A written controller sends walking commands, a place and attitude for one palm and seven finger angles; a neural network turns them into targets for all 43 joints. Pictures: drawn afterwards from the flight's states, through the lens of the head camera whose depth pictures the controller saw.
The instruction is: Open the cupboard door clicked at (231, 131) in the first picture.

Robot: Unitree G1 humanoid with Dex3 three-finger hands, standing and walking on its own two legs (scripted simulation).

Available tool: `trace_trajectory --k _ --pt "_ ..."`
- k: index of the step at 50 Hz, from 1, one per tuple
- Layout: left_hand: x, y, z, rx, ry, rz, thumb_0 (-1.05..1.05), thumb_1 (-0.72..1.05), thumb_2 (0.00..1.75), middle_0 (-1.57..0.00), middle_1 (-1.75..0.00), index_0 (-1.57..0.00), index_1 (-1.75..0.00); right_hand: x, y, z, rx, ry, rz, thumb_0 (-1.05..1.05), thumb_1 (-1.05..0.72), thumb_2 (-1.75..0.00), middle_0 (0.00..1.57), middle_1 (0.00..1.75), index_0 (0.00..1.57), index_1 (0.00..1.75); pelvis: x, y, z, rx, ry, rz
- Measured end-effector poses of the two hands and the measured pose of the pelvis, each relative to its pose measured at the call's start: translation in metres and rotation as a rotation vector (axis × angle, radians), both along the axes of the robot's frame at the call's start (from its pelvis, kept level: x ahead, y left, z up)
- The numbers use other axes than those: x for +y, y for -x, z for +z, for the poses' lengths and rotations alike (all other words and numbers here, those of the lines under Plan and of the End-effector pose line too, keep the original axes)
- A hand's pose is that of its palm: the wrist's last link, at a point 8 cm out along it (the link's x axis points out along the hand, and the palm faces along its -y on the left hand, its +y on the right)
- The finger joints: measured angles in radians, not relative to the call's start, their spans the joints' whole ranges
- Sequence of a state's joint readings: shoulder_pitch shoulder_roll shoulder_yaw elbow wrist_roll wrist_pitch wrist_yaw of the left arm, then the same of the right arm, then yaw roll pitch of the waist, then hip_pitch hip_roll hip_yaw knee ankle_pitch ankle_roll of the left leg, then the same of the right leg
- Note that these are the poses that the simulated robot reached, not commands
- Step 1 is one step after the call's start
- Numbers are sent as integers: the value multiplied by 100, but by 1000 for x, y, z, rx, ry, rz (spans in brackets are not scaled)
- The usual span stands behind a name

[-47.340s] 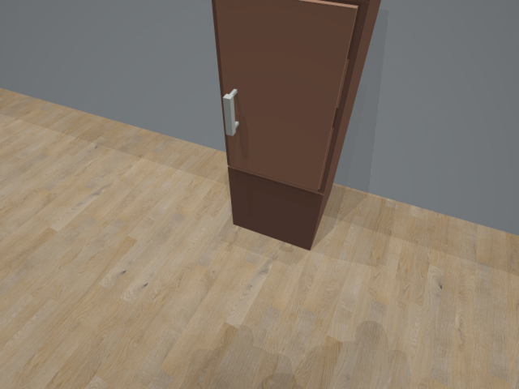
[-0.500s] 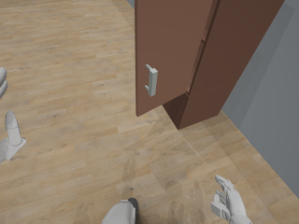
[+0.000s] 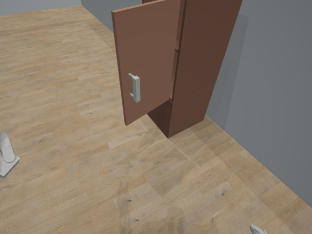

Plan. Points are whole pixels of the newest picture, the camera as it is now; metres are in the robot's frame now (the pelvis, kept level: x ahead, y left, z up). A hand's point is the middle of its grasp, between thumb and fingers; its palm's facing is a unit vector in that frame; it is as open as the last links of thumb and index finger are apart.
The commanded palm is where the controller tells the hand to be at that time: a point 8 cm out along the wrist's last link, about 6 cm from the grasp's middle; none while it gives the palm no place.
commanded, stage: stop stepping back and stand still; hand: left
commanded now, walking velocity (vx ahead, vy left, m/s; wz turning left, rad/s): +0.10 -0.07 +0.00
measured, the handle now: (133, 87) +0.75 +0.12 -0.07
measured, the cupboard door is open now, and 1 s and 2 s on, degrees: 100 100 100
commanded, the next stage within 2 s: let the arm hang, fingers relaxed in 0.16 s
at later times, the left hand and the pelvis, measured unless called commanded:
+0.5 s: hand out of the picture +0.12 +0.16 -0.12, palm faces +0.04 -0.97 -0.26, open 7.4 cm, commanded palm none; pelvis +0.00 -0.03 +0.00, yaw +2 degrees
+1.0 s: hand out of the picture +0.01 +0.20 -0.15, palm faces +0.04 -0.96 -0.28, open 7.4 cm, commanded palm none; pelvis +0.01 -0.01 +0.01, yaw +0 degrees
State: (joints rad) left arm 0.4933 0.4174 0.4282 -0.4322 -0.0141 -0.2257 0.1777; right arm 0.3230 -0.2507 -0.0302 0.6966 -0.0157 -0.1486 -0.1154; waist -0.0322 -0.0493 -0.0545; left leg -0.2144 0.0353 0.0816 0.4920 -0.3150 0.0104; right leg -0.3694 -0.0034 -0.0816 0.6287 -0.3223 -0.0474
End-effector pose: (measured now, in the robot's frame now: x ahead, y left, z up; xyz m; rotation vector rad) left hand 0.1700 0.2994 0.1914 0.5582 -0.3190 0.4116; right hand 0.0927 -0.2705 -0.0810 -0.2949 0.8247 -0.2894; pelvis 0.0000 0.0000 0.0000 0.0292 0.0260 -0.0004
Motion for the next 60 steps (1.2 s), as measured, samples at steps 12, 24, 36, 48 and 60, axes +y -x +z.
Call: trace_trajectory --k 12,24,36,48,60 --pt "-38 2 9 60 -100 -28 2 88 90 -21 -31 -21 -30 28 -42 -27 -47 -204 81 2 -90 -90 20 30 20 30 -23 -6 -8 -40 11 1" --pt "-82 46 -259 1129 484 95 1 90 90 -19 -30 -20 -30 23 -27 -47 206 -257 127 1 -91 -90 20 30 20 30 -26 0 2 -61 -14 38" --pt "-88 143 -320 1480 654 216 -4 97 90 -21 -30 -21 -30 10 72 -50 521 -174 19 1 -92 -90 20 30 20 30 -24 3 8 -64 35 35" --pt "-57 166 -308 1583 595 307 0 91 90 -20 -30 -20 -30 43 121 -61 630 -265 -43 1 -91 -90 20 30 20 30 -10 -4 13 -68 30 5" --pt "-74 144 -315 1580 629 233 1 91 90 -20 -30 -20 -30 73 121 -62 641 -306 -56 1 -91 -90 20 30 20 30 1 -13 15 -65 22 -7"
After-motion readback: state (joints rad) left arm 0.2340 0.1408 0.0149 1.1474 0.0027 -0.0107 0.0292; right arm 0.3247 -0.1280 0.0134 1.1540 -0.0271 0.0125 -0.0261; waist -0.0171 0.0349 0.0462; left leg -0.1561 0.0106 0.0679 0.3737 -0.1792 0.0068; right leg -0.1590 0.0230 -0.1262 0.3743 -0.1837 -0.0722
